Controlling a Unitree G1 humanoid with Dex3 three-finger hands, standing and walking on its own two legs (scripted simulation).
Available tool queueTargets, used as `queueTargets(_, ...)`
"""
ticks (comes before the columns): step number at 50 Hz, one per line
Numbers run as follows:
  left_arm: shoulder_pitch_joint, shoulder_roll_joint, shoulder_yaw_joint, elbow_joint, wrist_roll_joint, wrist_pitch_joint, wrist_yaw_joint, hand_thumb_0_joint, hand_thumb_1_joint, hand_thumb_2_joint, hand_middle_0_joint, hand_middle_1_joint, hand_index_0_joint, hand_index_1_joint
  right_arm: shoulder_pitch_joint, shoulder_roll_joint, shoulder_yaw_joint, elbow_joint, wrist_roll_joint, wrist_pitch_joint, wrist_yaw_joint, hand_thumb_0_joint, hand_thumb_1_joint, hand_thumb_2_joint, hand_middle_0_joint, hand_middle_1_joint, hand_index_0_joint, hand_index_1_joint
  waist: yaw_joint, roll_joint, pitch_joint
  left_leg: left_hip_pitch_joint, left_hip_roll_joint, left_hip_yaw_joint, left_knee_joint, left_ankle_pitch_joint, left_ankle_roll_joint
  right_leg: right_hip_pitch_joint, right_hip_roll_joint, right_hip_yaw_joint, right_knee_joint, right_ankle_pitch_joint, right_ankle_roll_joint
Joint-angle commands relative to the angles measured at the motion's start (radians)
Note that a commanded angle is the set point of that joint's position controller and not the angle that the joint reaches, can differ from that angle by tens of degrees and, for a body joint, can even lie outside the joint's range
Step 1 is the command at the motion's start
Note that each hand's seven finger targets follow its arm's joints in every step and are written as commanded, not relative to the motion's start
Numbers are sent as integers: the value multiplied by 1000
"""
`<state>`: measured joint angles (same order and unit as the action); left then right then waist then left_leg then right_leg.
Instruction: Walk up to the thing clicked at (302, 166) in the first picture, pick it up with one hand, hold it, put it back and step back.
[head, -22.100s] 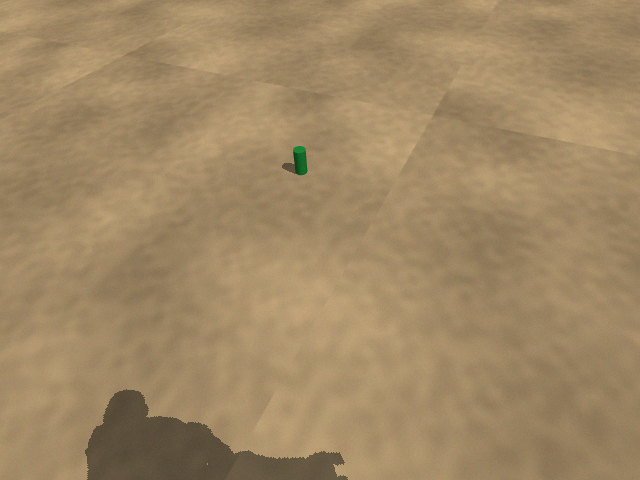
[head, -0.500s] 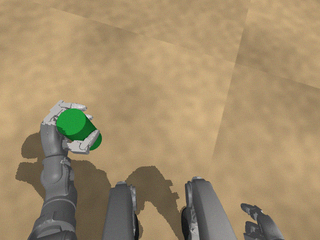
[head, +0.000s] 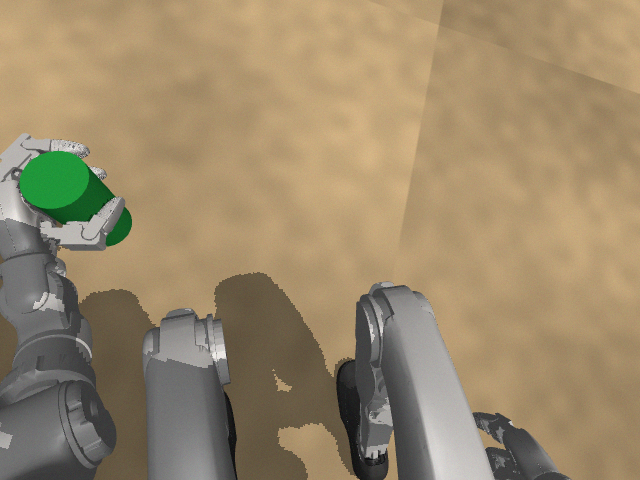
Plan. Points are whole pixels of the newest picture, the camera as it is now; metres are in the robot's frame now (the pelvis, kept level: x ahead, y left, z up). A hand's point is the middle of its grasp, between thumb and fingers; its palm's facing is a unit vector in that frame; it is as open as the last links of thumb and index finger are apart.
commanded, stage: crouch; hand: left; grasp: from the side
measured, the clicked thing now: (84, 204) +0.46 +0.25 -0.07
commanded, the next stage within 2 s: lower in 0.72 s
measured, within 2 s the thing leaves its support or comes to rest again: neither
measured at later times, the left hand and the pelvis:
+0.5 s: hand (99, 212) +0.48 +0.26 -0.13, palm faces +0.21 -0.98 -0.01, open 8.9 cm; pelvis +0.01 +0.01 -0.05, yaw -4 degrees
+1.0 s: hand (115, 222) +0.48 +0.26 -0.18, palm faces +0.22 -0.97 +0.00, open 8.9 cm; pelvis +0.00 +0.01 -0.07, yaw -6 degrees
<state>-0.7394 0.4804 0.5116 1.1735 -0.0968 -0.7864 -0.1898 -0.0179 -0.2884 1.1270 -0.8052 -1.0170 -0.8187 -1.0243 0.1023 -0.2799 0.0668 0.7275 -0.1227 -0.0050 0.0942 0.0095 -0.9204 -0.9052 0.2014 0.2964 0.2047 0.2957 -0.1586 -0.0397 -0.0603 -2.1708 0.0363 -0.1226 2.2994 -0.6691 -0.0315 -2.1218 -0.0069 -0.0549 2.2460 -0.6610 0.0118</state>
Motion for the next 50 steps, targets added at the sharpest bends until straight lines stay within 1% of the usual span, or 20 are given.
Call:
queueTargets(1, -279, 245, 41, -154, -19, -56, -9, 0, 189, 1191, -1236, -1330, -1247, -1333, 122, -234, -48, -61, -4, -11, -14, 0, -905, -906, 199, 300, 200, 300, 8, 187, -650, 370, -19, 84, -224, 30, 48, 355, 36, -65, -221, 77, -37)
queueTargets(4, -265, 264, 58, -151, -24, -51, -13, 0, 199, 1189, -1218, -1318, -1229, -1321, 127, -250, -37, -60, -7, -1, -13, 0, -904, -907, 199, 300, 200, 300, 8, 205, -631, 348, -18, 68, -204, 59, 41, 328, 39, -79, -176, 102, -40)
queueTargets(5, -260, 239, 48, -148, -24, -48, -14, 0, 210, 1194, -1227, -1328, -1239, -1328, 115, -250, -34, -62, -9, 0, -11, 0, -906, -906, 199, 300, 200, 300, 1, 205, -605, 361, -16, 59, -201, 65, 39, 287, 38, -89, -163, 108, -42)
queueTargets(6, -261, 273, 67, -151, -18, -49, -8, 0, 224, 1206, -1233, -1334, -1246, -1334, 122, -256, -29, -60, -12, 2, -11, 0, -902, -906, 199, 300, 200, 300, -1, 216, -597, 340, -15, 57, -194, 65, 38, 298, 41, -90, -156, 109, -43)
queueTargets(7, -274, 262, 52, -164, -18, -54, -9, 0, 234, 1209, -1237, -1335, -1249, -1335, 114, -257, -27, -62, -15, 4, -10, 0, -904, -906, 199, 300, 200, 300, -12, 213, -586, 331, -15, 53, -180, 55, 40, 283, 41, -91, -151, 106, -42)
queueTargets(8, -261, 282, 69, -165, -18, -57, -6, 0, 232, 1207, -1221, -1327, -1233, -1328, 113, -259, -24, -61, -16, 6, -10, 0, -901, -906, 199, 300, 200, 300, -7, 205, -585, 317, -14, 54, -170, 59, 43, 296, 45, -90, -148, 109, -41)
queueTargets(13, -313, 307, 56, -225, -2, -75, 4, 0, 266, 1218, -1230, -1340, -1245, -1337, 111, -274, -11, -52, -36, 15, -5, 0, -902, -906, 200, 300, 200, 300, -28, 270, -597, 352, -7, 38, -136, 79, 34, 264, 47, -100, -114, 134, -43)
queueTargets(18, -266, 305, 42, -196, 3, -80, 1, 0, 305, 1208, -1234, -1331, -1247, -1327, 100, -285, 12, -48, -51, 25, -1, 0, -909, -907, 200, 300, 200, 300, -42, 276, -577, 342, -4, 22, -101, 127, 30, 267, 50, -115, -80, 176, -42)
queueTargets(21, -243, 306, 55, -184, -6, -81, 1, 0, 313, 1226, -1224, -1335, -1236, -1333, 97, -300, 22, -52, -60, 33, 3, 0, -909, -908, 199, 300, 200, 300, -46, 292, -567, 365, -2, 13, -86, 160, 26, 267, 50, -126, -66, 202, -40)
queueTargets(22, -244, 301, 43, -179, -6, -82, 0, 0, 301, 1224, -1235, -1342, -1249, -1339, 83, -303, 26, -55, -62, 36, 4, 0, -909, -908, 200, 300, 200, 300, -51, 294, -543, 351, -2, 7, -87, 138, 25, 245, 51, -132, -61, 184, -41)
queueTargets(24, -224, 307, 55, -165, -15, -82, 1, 0, 287, 1226, -1234, -1341, -1246, -1341, 83, -307, 35, -60, -66, 39, 8, 0, -910, -908, 199, 300, 200, 300, -54, 277, -551, 343, -2, 5, -66, 156, 27, 272, 54, -133, -60, 203, -37)
queueTargets(25, -212, 328, 72, -176, -15, -84, 5, 0, 303, 1230, -1229, -1340, -1240, -1339, 76, -307, 39, -62, -68, 41, 8, 0, -907, -908, 200, 300, 200, 300, -39, 282, -547, 333, -2, 10, -61, 168, 27, 283, 54, -131, -56, 213, -36)
queueTargets(30, -226, 352, 65, -177, -5, -94, 12, 0, 314, 1239, -1230, -1346, -1243, -1343, 52, -323, 52, -75, -77, 52, 13, 0, -903, -906, 200, 300, 200, 300, -61, 293, -511, 316, 2, -4, -57, 125, 27, 260, 57, -146, -47, 182, -37)
queueTargets(35, -239, 368, 76, -176, -21, -113, 17, 0, 307, 1215, -1246, -1342, -1261, -1338, 35, -337, 72, -84, -88, 55, 14, 0, -910, -907, 200, 300, 200, 300, -86, 282, -506, 308, 4, -13, -32, 107, 29, 286, 60, -153, -47, 180, -30)
queueTargets(37, -227, 400, 85, -180, -14, -120, 20, 0, 310, 1213, -1251, -1338, -1263, -1335, 37, -339, 77, -83, -92, 57, 14, 0, -912, -907, 200, 300, 200, 300, -74, 296, -523, 316, 5, -12, -30, 129, 26, 303, 62, -152, -41, 196, -32)
queueTargets(39, -216, 385, 67, -139, -11, -120, 16, 0, 339, 1214, -1249, -1335, -1262, -1331, 33, -342, 87, -85, -96, 59, 15, 0, -912, -907, 200, 300, 200, 300, -92, 309, -492, 310, 6, -20, -31, 125, 24, 291, 62, -159, -34, 194, -32)
queueTargets(42, -215, 404, 76, -140, -11, -126, 23, 0, 251, 1187, -1291, -1376, -1307, -1369, 7, -351, 93, -102, -98, 59, 16, 0, -922, -908, 199, 300, 199, 300, -86, 293, -478, 300, 8, -24, -26, 108, 26, 276, 66, -163, -37, 180, -33)
queueTargets(43, -198, 369, 60, -102, -13, -123, 18, 0, 236, 1193, -1283, -1386, -1303, -1376, 16, -351, 103, -92, -102, 60, 18, 0, -923, -907, 199, 300, 199, 300, -102, 298, -462, 319, 9, -30, -27, 136, 22, 279, 63, -170, -29, 204, -33)
queueTargets(45, -179, 348, 47, -40, -19, -126, 25, 0, 228, 1195, -1277, -1382, -1298, -1373, 1, -357, 113, -101, -104, 60, 20, 0, -920, -907, 199, 300, 200, 300, -119, 271, -412, 282, 8, -36, -18, 107, 26, 266, 66, -177, -34, 186, -31)
queueTargets(50, -178, 446, 99, -19, -17, -169, 46, 0, 231, 1176, -1248, -1356, -1270, -1345, -25, -368, 148, -124, -120, 64, 21, 0, -915, -905, 200, 300, 200, 300, -113, 242, -421, 264, 14, -45, 13, 136, 30, 335, 75, -181, -30, 212, -23)
